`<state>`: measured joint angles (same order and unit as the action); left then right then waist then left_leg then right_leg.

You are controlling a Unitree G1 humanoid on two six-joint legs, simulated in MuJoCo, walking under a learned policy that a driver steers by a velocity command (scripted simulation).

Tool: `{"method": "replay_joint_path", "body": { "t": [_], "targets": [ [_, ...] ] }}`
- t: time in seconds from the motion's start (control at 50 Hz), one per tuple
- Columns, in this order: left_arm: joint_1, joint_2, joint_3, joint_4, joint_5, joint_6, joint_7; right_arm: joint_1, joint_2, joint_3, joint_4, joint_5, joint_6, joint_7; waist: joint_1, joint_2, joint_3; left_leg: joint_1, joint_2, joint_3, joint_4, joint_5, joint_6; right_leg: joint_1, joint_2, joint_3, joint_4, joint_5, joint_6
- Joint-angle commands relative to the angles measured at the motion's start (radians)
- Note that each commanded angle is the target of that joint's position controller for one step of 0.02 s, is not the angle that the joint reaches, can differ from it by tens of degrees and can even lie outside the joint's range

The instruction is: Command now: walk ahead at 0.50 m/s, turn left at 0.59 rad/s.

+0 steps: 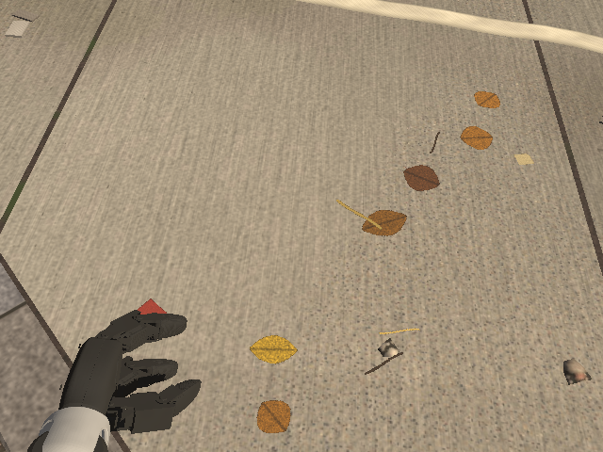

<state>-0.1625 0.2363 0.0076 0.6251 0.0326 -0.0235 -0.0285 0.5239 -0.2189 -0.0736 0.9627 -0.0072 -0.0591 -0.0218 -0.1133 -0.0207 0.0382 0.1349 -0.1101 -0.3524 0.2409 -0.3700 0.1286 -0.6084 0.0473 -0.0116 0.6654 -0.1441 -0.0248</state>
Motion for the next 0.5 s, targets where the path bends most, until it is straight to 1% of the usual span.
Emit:
{"method": "replay_joint_path", "body": {
  "t": [0.02,0.04,0.06,0.08,0.1,0.12,0.14,0.16,0.18,0.22,0.24,0.28,0.3,0.34,0.36,0.38,0.4,0.44,0.46,0.48,0.5],
  "targets": [
    [0.299,0.172,0.066,0.026,-0.019,-0.022,0.038,-0.132,-0.210,-0.051,-0.080,0.003,-0.018,0.010,0.244,0.104,-0.156,-0.253,0.130,-0.053,0.407,1.041,-0.058,0.601,0.023,-0.010,-0.160,0.113,-0.032],
    [0.491,0.212,0.084,0.076,-0.004,-0.033,0.059,-0.175,-0.180,-0.048,-0.109,0.001,-0.032,0.017,0.311,0.041,-0.248,-0.419,0.065,-0.025,0.661,0.712,-0.074,0.859,-0.105,0.093,-0.147,0.048,-0.053],
    [0.565,0.233,0.082,0.091,0.021,-0.038,0.068,-0.121,-0.041,-0.014,-0.125,-0.018,-0.035,0.013,0.255,-0.163,-0.276,-0.625,-0.017,0.054,0.929,-0.186,-0.060,0.991,-0.364,0.335,-0.088,0.155,-0.074],
    [0.461,0.278,0.094,0.057,0.015,-0.031,0.054,0.033,-0.104,-0.022,-0.160,0.025,-0.022,0.004,0.127,-0.323,-0.374,-0.714,-0.035,0.138,1.077,-0.169,-0.071,0.935,-0.502,0.797,-0.281,0.096,-0.216],
    [0.351,0.162,0.076,0.034,0.007,-0.035,0.047,-0.017,-0.138,-0.022,-0.118,-0.007,0.000,-0.001,0.097,-0.125,-0.211,-0.741,0.051,0.194,1.092,-0.038,-0.077,0.735,-0.462,0.731,-0.356,-0.062,-0.242],
    [0.312,0.086,0.057,0.032,0.005,-0.042,0.041,-0.092,-0.139,-0.022,-0.121,-0.024,0.010,0.015,0.104,-0.030,-0.101,-0.737,0.069,0.236,1.090,0.018,-0.084,0.607,-0.395,0.586,-0.371,-0.076,-0.240],
    [0.327,0.070,0.051,0.051,0.013,-0.051,0.035,-0.127,-0.124,-0.020,-0.129,-0.031,0.015,0.030,0.097,0.018,-0.067,-0.726,0.089,0.238,1.080,0.032,-0.086,0.531,-0.360,0.487,-0.391,-0.016,-0.231],
    [0.368,0.079,0.049,0.078,0.007,-0.062,0.037,-0.163,-0.115,-0.018,-0.141,-0.037,0.021,0.045,0.098,0.019,-0.055,-0.710,0.107,0.231,1.050,0.036,-0.082,0.483,-0.330,0.408,-0.407,0.049,-0.221],
    [0.401,0.093,0.052,0.106,-0.001,-0.074,0.034,-0.184,-0.096,-0.012,-0.158,-0.036,0.027,0.054,0.090,-0.020,-0.040,-0.700,0.116,0.230,1.015,0.032,-0.079,0.449,-0.315,0.349,-0.425,0.123,-0.210],
    [0.461,0.096,0.053,0.146,-0.012,-0.099,0.026,-0.232,-0.078,-0.003,-0.176,-0.035,0.033,0.060,0.090,-0.029,-0.038,-0.730,0.109,0.228,0.944,0.039,-0.074,0.468,-0.296,0.269,-0.439,0.277,-0.198],
    [0.485,0.097,0.052,0.161,-0.015,-0.105,0.024,-0.263,-0.074,0.002,-0.186,-0.037,0.035,0.064,0.093,-0.035,-0.037,-0.760,0.107,0.231,0.908,0.064,-0.075,0.492,-0.289,0.228,-0.449,0.334,-0.194],
    [0.521,0.093,0.047,0.183,-0.020,-0.106,0.024,-0.357,-0.068,0.013,-0.222,-0.039,0.032,0.072,0.104,-0.037,-0.027,-0.806,0.107,0.264,0.798,0.138,-0.083,0.526,-0.259,0.138,-0.467,0.425,-0.176],
    [0.526,0.090,0.044,0.189,-0.022,-0.102,0.023,-0.409,-0.062,0.022,-0.241,-0.039,0.029,0.078,0.108,-0.038,-0.022,-0.793,0.108,0.296,0.713,0.186,-0.089,0.519,-0.232,0.089,-0.474,0.438,-0.160],
    [0.548,0.092,0.040,0.202,-0.027,-0.093,0.021,-0.504,-0.035,0.046,-0.269,-0.034,0.023,0.090,0.128,-0.047,-0.014,-0.697,0.107,0.375,0.527,0.292,-0.096,0.478,-0.189,0.015,-0.487,0.458,-0.133],
    [0.578,0.102,0.041,0.215,-0.029,-0.090,0.021,-0.550,-0.028,0.056,-0.280,-0.032,0.021,0.094,0.146,-0.052,-0.007,-0.657,0.103,0.410,0.459,0.328,-0.094,0.473,-0.188,0.006,-0.495,0.470,-0.125],
    [0.612,0.116,0.043,0.228,-0.028,-0.087,0.022,-0.585,-0.030,0.061,-0.289,-0.030,0.020,0.094,0.161,-0.056,0.000,-0.640,0.100,0.431,0.419,0.341,-0.089,0.495,-0.204,0.015,-0.499,0.486,-0.123],
    [0.636,0.123,0.042,0.243,-0.027,-0.084,0.023,-0.600,-0.034,0.065,-0.291,-0.029,0.018,0.090,0.165,-0.055,0.013,-0.636,0.098,0.434,0.382,0.350,-0.082,0.531,-0.219,0.019,-0.477,0.561,-0.120],
    [0.663,0.134,0.041,0.268,-0.025,-0.075,0.028,-0.576,-0.051,0.066,-0.277,-0.034,0.009,0.075,0.153,-0.065,0.000,-0.595,0.069,0.441,0.330,0.323,-0.056,0.613,-0.231,0.012,-0.386,0.785,-0.106],
    [0.665,0.142,0.040,0.275,-0.027,-0.071,0.032,-0.527,-0.064,0.064,-0.256,-0.040,0.003,0.066,0.133,-0.083,-0.026,-0.537,0.044,0.444,0.306,0.305,-0.039,0.639,-0.227,0.008,-0.315,0.890,-0.096],
    [0.662,0.144,0.039,0.281,-0.031,-0.065,0.035,-0.434,-0.083,0.057,-0.219,-0.046,-0.006,0.057,0.093,-0.086,-0.070,-0.431,0.024,0.440,0.250,0.328,-0.017,0.644,-0.215,0.003,-0.204,0.919,-0.082],
    [0.651,0.146,0.037,0.282,-0.044,-0.062,0.037,-0.323,-0.107,0.049,-0.181,-0.058,-0.018,0.048,0.035,-0.077,-0.119,-0.258,0.054,0.415,0.167,0.462,0.009,0.573,-0.192,-0.020,-0.059,0.826,-0.061]
  ]
}}
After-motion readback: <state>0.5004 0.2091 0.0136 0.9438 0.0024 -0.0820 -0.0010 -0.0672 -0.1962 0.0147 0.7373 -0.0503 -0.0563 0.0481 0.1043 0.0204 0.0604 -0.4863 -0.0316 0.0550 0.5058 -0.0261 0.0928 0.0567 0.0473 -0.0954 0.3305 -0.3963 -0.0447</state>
